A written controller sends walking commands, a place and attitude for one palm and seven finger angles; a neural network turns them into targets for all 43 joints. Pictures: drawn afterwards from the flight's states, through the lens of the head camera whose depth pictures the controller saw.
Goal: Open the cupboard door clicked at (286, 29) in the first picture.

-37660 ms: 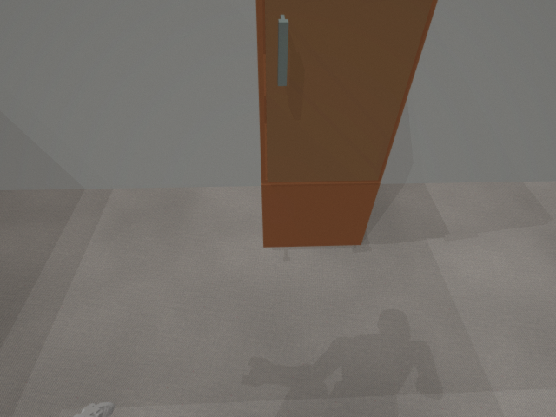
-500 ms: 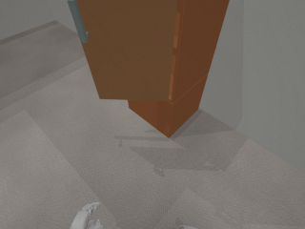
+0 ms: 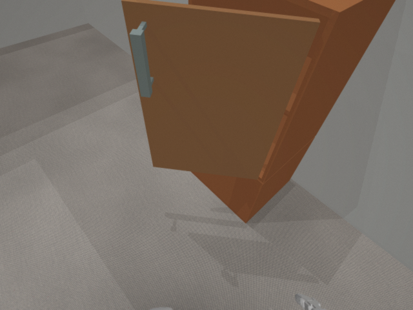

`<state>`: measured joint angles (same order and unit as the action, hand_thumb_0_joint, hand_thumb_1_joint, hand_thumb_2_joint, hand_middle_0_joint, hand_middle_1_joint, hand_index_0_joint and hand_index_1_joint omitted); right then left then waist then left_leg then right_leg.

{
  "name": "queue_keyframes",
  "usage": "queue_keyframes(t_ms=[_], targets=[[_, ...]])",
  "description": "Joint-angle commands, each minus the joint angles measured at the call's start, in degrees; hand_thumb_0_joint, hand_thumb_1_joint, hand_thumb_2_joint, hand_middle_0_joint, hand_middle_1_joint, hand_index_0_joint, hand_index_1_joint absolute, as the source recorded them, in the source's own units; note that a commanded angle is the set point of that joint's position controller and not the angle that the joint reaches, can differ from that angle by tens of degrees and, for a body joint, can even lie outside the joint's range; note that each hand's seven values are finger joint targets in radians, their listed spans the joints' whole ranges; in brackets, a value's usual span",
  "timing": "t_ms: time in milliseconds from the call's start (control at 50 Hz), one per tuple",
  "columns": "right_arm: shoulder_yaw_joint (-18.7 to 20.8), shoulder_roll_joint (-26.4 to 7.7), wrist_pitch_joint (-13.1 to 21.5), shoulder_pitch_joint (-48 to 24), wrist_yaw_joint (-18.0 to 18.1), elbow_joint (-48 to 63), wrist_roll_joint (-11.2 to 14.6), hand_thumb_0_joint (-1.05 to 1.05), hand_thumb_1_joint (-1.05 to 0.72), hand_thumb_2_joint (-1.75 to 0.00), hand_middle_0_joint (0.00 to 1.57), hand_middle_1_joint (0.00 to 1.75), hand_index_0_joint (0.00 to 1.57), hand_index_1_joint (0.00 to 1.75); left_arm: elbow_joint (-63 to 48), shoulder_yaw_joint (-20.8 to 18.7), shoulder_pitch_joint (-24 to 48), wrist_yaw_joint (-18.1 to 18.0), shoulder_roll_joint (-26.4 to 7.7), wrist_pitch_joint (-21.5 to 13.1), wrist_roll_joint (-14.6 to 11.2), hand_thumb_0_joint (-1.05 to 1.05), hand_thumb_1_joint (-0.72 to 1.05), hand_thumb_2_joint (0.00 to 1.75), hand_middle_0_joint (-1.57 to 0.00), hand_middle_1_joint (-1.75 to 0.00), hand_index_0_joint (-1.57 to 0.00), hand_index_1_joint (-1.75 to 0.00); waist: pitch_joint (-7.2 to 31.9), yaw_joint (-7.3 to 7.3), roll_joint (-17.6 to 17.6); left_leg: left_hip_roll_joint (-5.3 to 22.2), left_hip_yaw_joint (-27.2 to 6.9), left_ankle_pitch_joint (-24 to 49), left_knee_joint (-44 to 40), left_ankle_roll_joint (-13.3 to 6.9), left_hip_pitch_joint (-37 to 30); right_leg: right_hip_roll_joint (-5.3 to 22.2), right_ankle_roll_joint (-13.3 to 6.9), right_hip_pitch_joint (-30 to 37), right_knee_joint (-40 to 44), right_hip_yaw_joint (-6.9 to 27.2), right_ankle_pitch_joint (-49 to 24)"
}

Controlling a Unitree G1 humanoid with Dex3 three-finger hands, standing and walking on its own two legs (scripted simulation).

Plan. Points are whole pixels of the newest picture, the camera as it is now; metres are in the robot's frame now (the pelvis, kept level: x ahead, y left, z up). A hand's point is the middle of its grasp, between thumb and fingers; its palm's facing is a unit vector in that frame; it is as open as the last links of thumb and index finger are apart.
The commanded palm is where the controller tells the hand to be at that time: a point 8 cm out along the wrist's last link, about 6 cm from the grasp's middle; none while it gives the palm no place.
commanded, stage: come to a stop and stand still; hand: left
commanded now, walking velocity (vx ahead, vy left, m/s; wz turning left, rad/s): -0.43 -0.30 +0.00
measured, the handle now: (144, 61) +0.60 +0.22 +0.14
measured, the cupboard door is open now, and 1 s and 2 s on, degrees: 40 40 40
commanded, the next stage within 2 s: none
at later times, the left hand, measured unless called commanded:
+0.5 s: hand (134, 292) +0.17 +0.17 -0.15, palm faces -0.02 -0.96 -0.29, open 7.3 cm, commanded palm none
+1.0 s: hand out of the picture +0.07 +0.23 -0.17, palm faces +0.02 -0.97 -0.25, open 7.3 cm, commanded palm none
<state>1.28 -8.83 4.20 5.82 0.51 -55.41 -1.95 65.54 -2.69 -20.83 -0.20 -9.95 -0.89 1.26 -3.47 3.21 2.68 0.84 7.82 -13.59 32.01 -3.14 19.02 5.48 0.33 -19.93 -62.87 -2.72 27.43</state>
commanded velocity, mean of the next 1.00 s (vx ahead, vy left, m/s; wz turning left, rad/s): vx -0.11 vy -0.01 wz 0.00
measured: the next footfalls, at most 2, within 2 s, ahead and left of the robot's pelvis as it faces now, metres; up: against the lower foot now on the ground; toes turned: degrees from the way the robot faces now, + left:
right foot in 0.38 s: +0.08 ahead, -0.13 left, +0.00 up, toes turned +2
left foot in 0.74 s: +0.08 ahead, +0.10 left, +0.00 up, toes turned +2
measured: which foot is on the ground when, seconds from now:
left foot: down 0.00-0.40, up 0.42-0.72, down 0.74-1.00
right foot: up 0.00-0.36, down 0.38-1.00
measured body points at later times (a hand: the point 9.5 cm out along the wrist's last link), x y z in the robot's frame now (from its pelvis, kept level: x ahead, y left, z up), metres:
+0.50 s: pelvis +0.06 -0.03 +0.01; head +0.11 -0.05 +0.45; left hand +0.17 +0.22 -0.13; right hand +0.07 -0.28 -0.16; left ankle +0.01 +0.09 -0.67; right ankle +0.04 -0.14 -0.73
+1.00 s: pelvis +0.03 +0.03 +0.00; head +0.02 +0.03 +0.45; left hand +0.07 +0.28 -0.15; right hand +0.12 -0.19 -0.14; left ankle +0.04 +0.10 -0.73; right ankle +0.04 -0.14 -0.73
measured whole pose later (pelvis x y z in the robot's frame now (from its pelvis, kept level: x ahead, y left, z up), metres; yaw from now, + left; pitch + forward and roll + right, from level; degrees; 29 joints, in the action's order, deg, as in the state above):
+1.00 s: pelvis +0.03 +0.03 +0.00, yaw -1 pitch -3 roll -1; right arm 0.0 -9.3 -0.7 11.2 0.6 -52.4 -1.2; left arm 55.8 -0.2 -15.4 -2.3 -11.8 1.6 1.5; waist -1.7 1.2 -0.8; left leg -1.7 4.6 -17.3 34.1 -4.1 14.1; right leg 4.4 1.6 -13.2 -32.6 -0.1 16.6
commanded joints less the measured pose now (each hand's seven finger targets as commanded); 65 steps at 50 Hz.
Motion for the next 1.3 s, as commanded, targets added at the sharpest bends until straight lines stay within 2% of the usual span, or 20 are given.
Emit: queue_keyframes(t_ms=[0, 40, 220, 300, 340, 360, 380, 400, 460, 620, 660, 680, 700, 760, 820, 860, 940, 1000, 1140, 1280], targets=[[0.58, -6.31, -0.03, 9.82, 2.00, -1.98, 0.47, 0.00, -0.90, -0.90, 0.20, 0.30, 0.20, 0.30, -4.44, 0.25, 0.39, -0.29, -0.34, -0.29, -0.49, 0.00, 0.90, 0.90, -0.20, -0.30, -0.20, -0.30, 2.27, -2.47, -7.13, 16.65, -10.97, 40.01, -15.29, -5.93, -7.71, 2.06, 1.22, -6.63, 0.85, 3.39, -6.38], [0.39, -7.46, -0.42, 7.55, 2.64, -1.82, 0.65, 0.00, -0.90, -0.90, 0.20, 0.30, 0.20, 0.30, -4.07, 0.41, -1.58, -0.74, -0.37, 0.79, -0.74, 0.00, 0.90, 0.90, -0.20, -0.30, -0.20, -0.30, 5.83, -1.34, -6.08, 16.06, -7.41, 49.29, -12.62, -4.98, -8.56, 0.37, 1.62, -0.45, 10.48, 1.91, -7.28], [3.33, -11.09, -4.44, 8.18, 3.54, -2.11, 0.08, 0.00, -0.90, -0.90, 0.20, 0.30, 0.20, 0.30, -10.77, -1.86, 6.84, -0.99, -4.96, 4.10, 0.03, 0.00, 0.90, 0.90, -0.20, -0.30, -0.20, -0.30, 2.55, -3.73, -11.89, 19.90, -12.55, 47.33, -8.57, -7.09, -10.23, -3.74, -0.52, -3.05, 13.26, 2.26, -1.54], [4.07, -12.69, -4.85, 8.98, 3.09, -2.56, 0.32, 0.00, -0.90, -0.90, 0.20, 0.30, 0.20, 0.30, -11.90, -1.74, 7.47, -0.93, -5.40, 3.48, -0.35, 0.00, 0.90, 0.90, -0.20, -0.30, -0.20, -0.30, 6.59, -3.52, -12.79, 17.61, -12.08, 47.20, -5.56, -4.59, -14.50, -4.25, -0.91, 2.65, 27.08, 0.86, -8.98], [4.15, -12.03, -5.14, 9.71, 2.57, -2.33, 1.03, 0.00, -0.90, -0.90, 0.20, 0.30, 0.20, 0.30, -11.54, -2.03, 4.94, -1.03, -7.69, 2.30, -0.02, 0.00, 0.90, 0.90, -0.20, -0.30, -0.20, -0.30, 9.40, -2.42, -5.64, 12.54, -8.64, 35.15, 1.42, -0.16, -11.11, -1.31, -1.26, 12.13, 39.74, 2.49, -33.71], [3.94, -9.10, -5.35, 10.53, 2.18, -1.52, 1.75, 0.00, -0.90, -0.90, 0.20, 0.30, 0.20, 0.30, -11.35, -2.68, 4.22, -1.56, -11.85, 1.56, 0.55, 0.00, 0.90, 0.90, -0.20, -0.30, -0.20, -0.30, 11.91, -2.67, 6.75, 5.28, -2.76, 13.08, 10.17, 3.84, -1.87, 9.09, -5.50, 20.44, 38.08, 13.00, -59.71], [3.15, -7.18, -6.00, 8.18, 1.97, 0.07, 2.06, 0.00, -0.90, -0.90, 0.20, 0.30, 0.20, 0.30, -10.96, -2.81, 3.36, -1.83, -13.89, 1.31, 0.15, 0.00, 0.90, 0.90, -0.20, -0.30, -0.20, -0.30, 10.75, -0.97, 12.61, -1.50, -3.38, -23.25, 21.49, 5.47, 4.70, 18.35, -12.43, 19.76, 38.71, 18.15, -76.08], [3.06, -6.95, -6.91, 8.57, 1.93, -0.73, 2.11, 0.00, -0.90, -0.90, 0.20, 0.30, 0.20, 0.30, -11.29, -2.13, 4.83, -2.12, -13.35, 1.09, -0.24, 0.00, 0.90, 0.90, -0.20, -0.30, -0.20, -0.30, 9.60, -1.73, 9.41, -0.73, -8.39, -23.36, 29.05, 5.32, 5.24, 17.93, -14.20, 16.45, 39.66, 14.10, -70.43], [2.78, -6.42, -7.58, 5.79, 1.45, -0.92, 1.61, 0.00, -0.90, -0.90, 0.20, 0.30, 0.20, 0.30, -12.02, -1.89, 9.09, -2.65, -11.07, 1.32, -0.48, 0.00, 0.90, 0.90, -0.20, -0.30, -0.20, -0.30, 5.51, -2.85, 6.22, -0.10, -9.00, -18.46, 32.74, 6.40, 10.05, 12.69, -12.18, 16.66, 38.96, 10.73, -65.96], [2.16, -5.07, -6.19, 6.53, 0.28, -1.16, 1.79, 0.00, -0.90, -0.90, 0.20, 0.30, 0.20, 0.30, -10.31, -2.17, 7.92, -2.11, -12.37, 0.72, -0.05, 0.00, 0.90, 0.90, -0.20, -0.30, -0.20, -0.30, 6.94, -2.34, 7.33, -1.62, -4.48, -9.89, 4.10, 7.06, -0.24, 10.04, -9.31, 17.46, 38.09, 10.59, -52.30], [1.96, -5.39, -5.54, 9.45, 0.44, -2.12, 1.63, 0.00, -0.90, -0.90, 0.20, 0.30, 0.20, 0.30, -9.96, -1.92, 8.90, -1.91, -11.44, 0.76, -0.56, 0.00, 0.90, 0.90, -0.20, -0.30, -0.20, -0.30, 6.48, -4.11, 7.01, -1.49, -4.55, 1.88, -7.69, 6.28, -9.08, 7.69, -5.76, 11.77, 35.77, 9.17, -44.15], [2.20, -7.18, -4.96, 10.34, 0.61, -2.31, 1.41, 0.00, -0.90, -0.90, 0.20, 0.30, 0.20, 0.30, -10.28, -1.51, 8.74, -1.68, -9.77, 0.85, -0.90, 0.00, 0.90, 0.90, -0.20, -0.30, -0.20, -0.30, 7.13, -4.14, 2.02, 2.08, -7.04, 9.03, -9.99, 4.89, -14.07, 5.15, -3.28, 7.86, 33.64, 7.44, -35.38], [3.05, -10.29, -3.87, 8.04, 0.53, 2.68, 1.98, 0.00, -0.90, -0.90, 0.20, 0.30, 0.20, 0.30, -10.96, -0.42, 5.97, -4.41, -9.13, -0.22, -0.86, 0.00, 0.90, 0.90, -0.20, -0.30, -0.20, -0.30, 13.51, -4.44, -9.23, 5.43, -5.60, 18.25, -0.47, 4.61, -12.31, 3.75, -2.48, 12.62, 31.17, 7.19, -44.71], [2.13, -7.92, -3.82, 9.38, 1.04, 4.47, 0.88, 0.00, -0.90, -0.90, 0.20, 0.30, 0.20, 0.30, -12.63, -0.36, 4.48, -4.09, -8.85, -0.25, 0.00, 0.00, 0.90, 0.90, -0.20, -0.30, -0.20, -0.30, 14.03, -3.70, -6.71, 6.07, -8.12, 28.95, 2.85, 1.97, -10.20, 3.54, -3.40, 12.31, 27.96, 5.19, -46.59], [1.82, -9.52, -3.93, 8.61, 1.06, 5.58, 1.14, 0.00, -0.90, -0.90, 0.20, 0.30, 0.20, 0.30, -13.10, 0.79, 5.49, -3.47, -7.00, 1.20, 0.08, 0.00, 0.90, 0.90, -0.20, -0.30, -0.20, -0.30, 5.66, -3.37, -11.09, 9.17, -12.77, 35.64, -3.72, -0.70, -8.05, -1.97, -1.74, 6.56, 27.96, 1.37, -17.34], [1.55, -10.02, -3.79, 6.90, 1.06, 6.28, 1.00, 0.00, -0.90, -0.90, 0.20, 0.30, 0.20, 0.30, -12.63, 1.30, 4.04, -3.09, -5.93, 1.79, -0.06, 0.00, 0.90, 0.90, -0.20, -0.30, -0.20, -0.30, 0.73, -2.32, -9.17, 9.23, -14.24, 24.57, -7.49, -1.91, -2.98, -3.07, -1.14, 6.52, 29.38, 1.05, -8.66], [1.10, -9.38, -3.96, 6.11, 0.39, 6.90, 0.92, 0.00, -0.90, -0.90, 0.20, 0.30, 0.20, 0.30, -12.54, 1.80, 3.49, -2.14, -6.64, 1.90, 0.19, 0.00, 0.90, 0.90, -0.20, -0.30, -0.20, -0.30, -3.72, -2.56, -4.14, 5.78, -14.45, -7.15, -13.43, -0.31, 2.26, -2.05, -1.81, 5.42, 33.91, 3.46, -10.16], [1.42, -10.37, -4.18, 6.25, -0.02, 6.61, 0.84, 0.00, -0.90, -0.90, 0.20, 0.30, 0.20, 0.30, -12.75, 1.86, 2.22, -1.85, -6.54, 2.08, 0.34, 0.00, 0.90, 0.90, -0.20, -0.30, -0.20, -0.30, -4.07, -2.49, -3.79, 6.46, -16.66, -20.00, -18.23, -0.40, 5.16, -2.51, -1.35, 5.59, 33.35, 2.30, -8.18], [1.27, -9.82, -3.78, 7.49, -0.12, 5.11, 0.87, 0.00, -0.90, -0.90, 0.20, 0.30, 0.20, 0.30, -11.76, 1.95, -1.08, -1.64, -6.31, 1.11, 0.35, 0.00, 0.90, 0.90, -0.20, -0.30, -0.20, -0.30, 1.08, -2.45, -4.18, 5.54, -16.56, -17.83, -17.95, -0.42, 1.23, -2.18, -1.74, 5.89, 35.83, 4.22, -9.01], [0.90, -9.18, -3.66, 9.97, -0.08, 1.64, 1.20, 0.00, -0.90, -0.90, 0.20, 0.30, 0.20, 0.30, -9.19, 2.52, -2.36, -1.67, -5.91, 0.32, 0.14, 0.00, 0.90, 0.90, -0.20, -0.30, -0.20, -0.30, -0.54, -3.09, -2.86, 4.46, -15.95, -15.66, -17.07, 0.18, -0.09, -1.40, -1.99, 3.42, 39.58, 7.71, -6.66]])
